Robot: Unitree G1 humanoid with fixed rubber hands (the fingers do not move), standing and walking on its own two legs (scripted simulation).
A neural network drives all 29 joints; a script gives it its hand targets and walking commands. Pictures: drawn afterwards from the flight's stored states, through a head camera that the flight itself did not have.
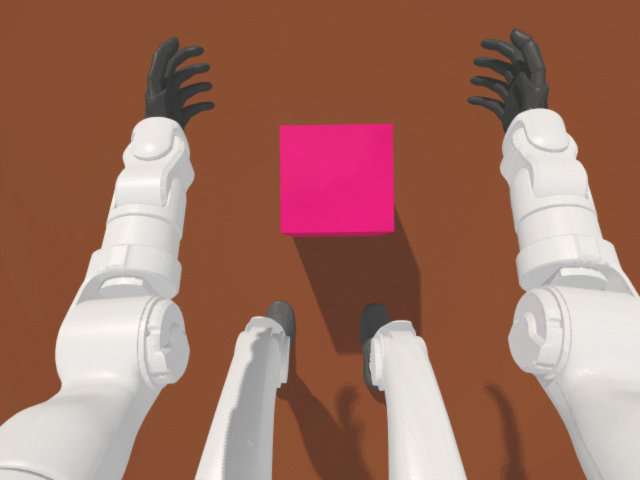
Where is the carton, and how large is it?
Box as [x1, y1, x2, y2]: [280, 124, 393, 236]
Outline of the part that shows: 392,124 280,126 281,232 291,236 377,235 393,231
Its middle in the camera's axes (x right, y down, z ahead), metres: +0.03 -0.12 +0.84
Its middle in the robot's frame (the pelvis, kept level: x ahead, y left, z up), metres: +0.48 +0.00 -0.52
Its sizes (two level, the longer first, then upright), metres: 0.210 0.200 0.250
